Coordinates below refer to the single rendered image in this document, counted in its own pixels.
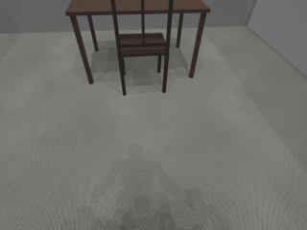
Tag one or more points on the table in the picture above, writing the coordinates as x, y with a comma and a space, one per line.
124, 7

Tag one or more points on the chair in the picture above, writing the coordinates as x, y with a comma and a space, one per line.
143, 45

